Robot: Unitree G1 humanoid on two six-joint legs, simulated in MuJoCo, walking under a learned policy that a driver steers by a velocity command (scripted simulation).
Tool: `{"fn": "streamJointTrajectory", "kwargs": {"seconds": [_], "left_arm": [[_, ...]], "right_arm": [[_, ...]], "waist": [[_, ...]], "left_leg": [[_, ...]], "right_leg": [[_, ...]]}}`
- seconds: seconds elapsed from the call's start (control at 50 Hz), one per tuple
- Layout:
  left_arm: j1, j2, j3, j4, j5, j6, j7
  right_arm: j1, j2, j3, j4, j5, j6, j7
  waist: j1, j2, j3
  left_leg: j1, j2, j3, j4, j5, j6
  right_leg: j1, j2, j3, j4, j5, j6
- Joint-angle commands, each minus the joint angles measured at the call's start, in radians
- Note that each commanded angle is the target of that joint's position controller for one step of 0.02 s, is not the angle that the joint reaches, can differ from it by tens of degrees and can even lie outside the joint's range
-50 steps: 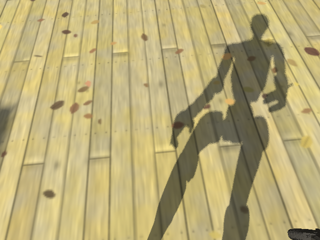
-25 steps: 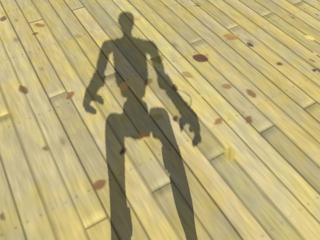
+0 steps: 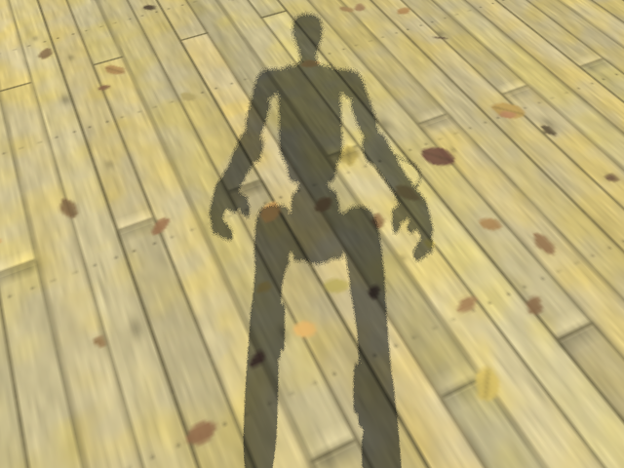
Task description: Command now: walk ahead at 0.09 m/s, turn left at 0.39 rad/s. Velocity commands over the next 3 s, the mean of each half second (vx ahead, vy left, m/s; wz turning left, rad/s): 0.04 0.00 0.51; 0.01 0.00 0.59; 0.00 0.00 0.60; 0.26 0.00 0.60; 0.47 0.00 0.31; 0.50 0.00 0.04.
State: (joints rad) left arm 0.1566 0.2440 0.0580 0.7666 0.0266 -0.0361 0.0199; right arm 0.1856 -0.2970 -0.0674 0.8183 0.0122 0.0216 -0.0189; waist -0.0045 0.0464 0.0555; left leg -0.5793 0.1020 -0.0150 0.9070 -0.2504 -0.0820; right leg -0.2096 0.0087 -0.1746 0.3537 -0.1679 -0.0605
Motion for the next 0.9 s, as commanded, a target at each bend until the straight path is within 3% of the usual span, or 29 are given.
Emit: {"fn": "streamJointTrajectory", "kwargs": {"seconds": [0.02, 0.1, 0.14, 0.16, 0.18, 0.2, 0.22, 0.24, 0.26, 0.28, 0.3, 0.34, 0.42, 0.5, 0.56, 0.62, 0.64, 0.66, 0.68, 0.7, 0.72, 0.74, 0.76, 0.8, 0.84, 0.9], "left_arm": [[-0.043, 0.170, 0.047, -0.054, -0.007, 0.007, 0.018], [-0.033, 0.198, 0.059, -0.038, -0.030, 0.034, 0.016], [-0.049, 0.203, 0.063, -0.033, -0.050, 0.043, 0.019], [-0.017, 0.189, 0.062, -0.015, -0.055, 0.044, 0.020], [0.028, 0.162, 0.057, -0.008, -0.035, 0.041, 0.017], [-0.014, 0.109, 0.038, -0.062, 0.012, 0.031, 0.010], [-0.085, 0.128, 0.039, -0.076, 0.003, 0.027, 0.006], [-0.115, 0.152, 0.046, -0.079, -0.028, 0.028, 0.003], [-0.111, 0.146, 0.047, -0.070, -0.035, 0.030, 0.009], [-0.110, 0.158, 0.052, -0.060, -0.026, 0.034, 0.017], [-0.105, 0.169, 0.057, -0.059, -0.022, 0.038, 0.023], [-0.082, 0.150, 0.054, -0.054, -0.026, 0.039, 0.022], [-0.096, 0.122, 0.043, -0.053, -0.028, 0.038, 0.022], [-0.102, 0.132, 0.044, -0.053, -0.032, 0.035, 0.012], [-0.092, 0.144, 0.047, -0.056, -0.036, 0.021, 0.000], [-0.011, 0.151, 0.055, -0.036, -0.036, 0.002, -0.014], [0.020, 0.194, 0.068, -0.029, -0.026, 0.002, -0.012], [0.013, 0.258, 0.078, -0.043, -0.012, 0.010, -0.002], [0.007, 0.280, 0.080, -0.043, 0.022, 0.012, -0.008], [-0.037, 0.225, 0.065, -0.071, 0.015, 0.008, -0.005], [-0.082, 0.180, 0.054, -0.079, 0.002, 0.009, 0.001], [-0.103, 0.165, 0.049, -0.088, -0.010, 0.012, 0.006], [-0.104, 0.161, 0.045, -0.087, -0.021, 0.015, 0.012], [-0.065, 0.167, 0.045, -0.080, -0.017, 0.025, 0.025], [-0.017, 0.185, 0.052, -0.074, -0.013, 0.034, 0.033], [-0.017, 0.224, 0.066, -0.079, -0.017, 0.043, 0.027]], "right_arm": [[-0.011, -0.072, -0.018, -0.082, -0.002, 0.003, 0.013], [-0.040, -0.079, -0.027, -0.127, -0.001, 0.014, 0.036], [-0.006, -0.074, -0.032, -0.130, 0.001, 0.014, 0.047], [0.027, -0.092, -0.041, -0.125, -0.003, 0.010, 0.045], [0.077, -0.183, -0.070, -0.122, -0.006, 0.005, 0.029], [0.103, -0.304, -0.095, -0.137, -0.021, 0.003, 0.012], [0.143, -0.251, -0.076, -0.143, -0.039, -0.016, 0.023], [0.111, -0.227, -0.069, -0.149, -0.035, -0.033, 0.029], [0.059, -0.203, -0.067, -0.154, -0.017, -0.041, 0.023], [0.016, -0.173, -0.058, -0.163, 0.002, -0.038, 0.015], [-0.017, -0.158, -0.051, -0.172, 0.008, -0.031, 0.005], [-0.026, -0.167, -0.053, -0.186, -0.004, -0.022, -0.005], [-0.016, -0.191, -0.063, -0.196, 0.000, -0.011, -0.017], [-0.038, -0.196, -0.065, -0.213, -0.004, 0.003, -0.016], [-0.052, -0.191, -0.063, -0.223, -0.002, 0.010, -0.009], [-0.090, -0.177, -0.056, -0.242, 0.012, 0.021, -0.014], [-0.071, -0.148, -0.047, -0.248, 0.009, 0.022, -0.017], [-0.008, -0.084, -0.031, -0.243, -0.007, 0.021, -0.014], [-0.014, -0.148, -0.052, -0.277, 0.000, 0.009, -0.012], [0.005, -0.218, -0.074, -0.252, -0.005, 0.005, -0.010], [0.014, -0.229, -0.084, -0.231, 0.003, 0.010, -0.008], [0.030, -0.202, -0.082, -0.209, 0.004, 0.022, -0.012], [0.024, -0.178, -0.075, -0.214, 0.003, 0.030, -0.011], [-0.014, -0.132, -0.059, -0.239, 0.014, 0.033, -0.003], [-0.065, -0.110, -0.048, -0.270, 0.017, 0.030, 0.001], [-0.082, -0.090, -0.035, -0.294, 0.007, 0.029, 0.014]], "waist": [[0.007, -0.136, -0.104], [0.015, -0.150, -0.099], [-0.015, -0.147, -0.110], [-0.028, -0.120, -0.121], [-0.027, 0.031, -0.158], [-0.010, 0.307, -0.170], [-0.074, 0.193, -0.286], [-0.069, 0.113, -0.259], [-0.040, 0.065, -0.220], [-0.024, 0.032, -0.192], [-0.001, 0.041, -0.185], [0.015, 0.060, -0.197], [0.001, 0.070, -0.197], [-0.010, 0.106, -0.170], [-0.014, 0.129, -0.160], [0.036, 0.126, -0.163], [0.032, 0.069, -0.176], [-0.019, -0.174, -0.187], [-0.024, -0.351, -0.140], [-0.023, -0.245, -0.123], [-0.037, -0.194, -0.103], [-0.041, -0.168, -0.094], [-0.027, -0.171, -0.077], [-0.002, -0.190, -0.075], [0.037, -0.209, -0.095], [0.051, -0.222, -0.125]], "left_leg": [[0.081, 0.017, 0.010, -0.063, 0.015, 0.012], [0.092, -0.012, 0.057, -0.169, -0.078, 0.050], [0.178, -0.046, 0.096, -0.318, -0.003, 0.087], [0.268, -0.069, 0.090, -0.426, 0.128, 0.115], [0.422, 0.000, -0.052, -0.491, 0.487, 0.170], [0.624, 0.245, -0.411, -0.470, 0.932, 0.359], [0.656, 0.303, -0.497, -0.493, 0.900, 0.477], [0.648, 0.255, -0.412, -0.501, 0.833, 0.447], [0.618, 0.200, -0.345, -0.496, 0.731, 0.389], [0.582, 0.174, -0.317, -0.505, 0.658, 0.351], [0.527, 0.152, -0.295, -0.520, 0.620, 0.334], [0.493, 0.124, -0.279, -0.532, 0.615, 0.329], [0.473, 0.097, -0.292, -0.529, 0.510, 0.317], [0.391, 0.075, -0.351, -0.537, 0.331, 0.307], [0.390, 0.065, -0.422, -0.515, 0.305, 0.298], [0.361, 0.014, -0.446, -0.450, 0.278, 0.244], [0.282, -0.033, -0.410, -0.381, 0.138, 0.195], [0.142, -0.163, -0.244, -0.145, -0.210, 0.132], [-0.019, -0.228, -0.135, 0.054, -0.429, 0.085], [-0.025, -0.163, -0.160, 0.213, -0.372, 0.058], [-0.030, -0.152, -0.147, 0.270, -0.300, 0.043], [-0.036, -0.143, -0.131, 0.304, -0.249, 0.025], [-0.064, -0.136, -0.122, 0.332, -0.204, 0.007], [-0.064, -0.124, -0.067, 0.278, -0.156, -0.013], [-0.077, -0.099, -0.042, 0.173, -0.149, -0.026], [0.026, -0.065, -0.001, 0.011, -0.163, -0.019]], "right_leg": [[0.050, -0.313, 0.108, -0.116, 0.293, -0.182], [0.129, -0.356, 0.111, -0.024, 0.333, -0.154], [0.138, -0.342, 0.083, 0.070, 0.359, -0.104], [0.111, -0.303, 0.049, 0.156, 0.329, -0.052], [0.005, -0.213, -0.018, 0.358, 0.189, 0.030], [-0.350, -0.040, -0.039, 0.665, -0.417, 0.133], [-0.433, 0.008, 0.169, 0.840, -0.571, 0.135], [-0.474, -0.013, 0.220, 0.897, -0.509, 0.119], [-0.499, -0.032, 0.235, 0.873, -0.422, 0.108], [-0.504, -0.046, 0.243, 0.829, -0.357, 0.108], [-0.456, -0.048, 0.248, 0.798, -0.310, 0.111], [-0.400, -0.022, 0.241, 0.744, -0.249, 0.121], [-0.341, 0.001, 0.250, 0.546, -0.195, 0.146], [-0.250, 0.020, 0.256, 0.421, -0.174, 0.147], [-0.203, 0.031, 0.261, 0.321, -0.189, 0.131], [-0.050, 0.030, 0.239, 0.049, -0.025, 0.097], [0.061, -0.069, 0.305, -0.002, 0.056, 0.060], [0.159, -0.290, 0.505, -0.029, 0.239, -0.027], [0.090, -0.429, 0.711, -0.057, 0.345, -0.199], [0.071, -0.415, 0.652, -0.053, 0.323, -0.223], [0.056, -0.346, 0.535, -0.036, 0.285, -0.175], [0.062, -0.288, 0.453, -0.028, 0.235, -0.136], [0.072, -0.276, 0.415, -0.026, 0.257, -0.136], [0.092, -0.245, 0.330, -0.037, 0.288, -0.141], [0.170, -0.267, 0.310, -0.034, 0.314, -0.158], [0.173, -0.295, 0.262, -0.027, 0.331, -0.162]]}}
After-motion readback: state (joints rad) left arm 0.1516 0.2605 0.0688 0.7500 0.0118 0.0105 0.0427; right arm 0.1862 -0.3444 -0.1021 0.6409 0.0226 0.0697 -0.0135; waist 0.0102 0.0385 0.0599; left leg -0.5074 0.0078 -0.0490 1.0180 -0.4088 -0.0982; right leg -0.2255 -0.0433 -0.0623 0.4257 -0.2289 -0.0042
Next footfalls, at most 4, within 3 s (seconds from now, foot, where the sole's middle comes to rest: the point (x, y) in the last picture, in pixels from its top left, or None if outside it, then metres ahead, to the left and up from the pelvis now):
0.18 left None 0.09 0.14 -0.78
0.64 right None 0.17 -0.08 -0.78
1.06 left None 0.02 0.16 -0.78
1.54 right None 0.19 0.01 -0.78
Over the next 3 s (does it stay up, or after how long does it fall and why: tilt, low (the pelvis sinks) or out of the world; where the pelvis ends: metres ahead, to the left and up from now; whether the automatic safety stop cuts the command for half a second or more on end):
stays up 0.15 0.71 -0.01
